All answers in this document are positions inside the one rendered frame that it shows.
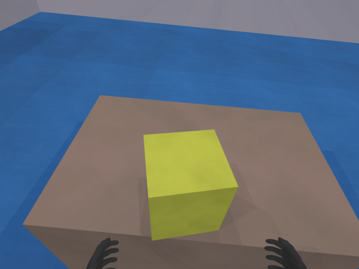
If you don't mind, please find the pedestal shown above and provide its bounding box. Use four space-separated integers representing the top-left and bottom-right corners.
23 95 359 269

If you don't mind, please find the left robot hand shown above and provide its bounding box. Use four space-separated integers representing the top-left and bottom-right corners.
86 238 119 269

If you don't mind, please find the right robot hand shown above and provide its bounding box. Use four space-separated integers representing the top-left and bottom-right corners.
265 237 307 269

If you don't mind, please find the carton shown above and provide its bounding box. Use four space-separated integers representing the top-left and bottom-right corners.
144 129 238 240

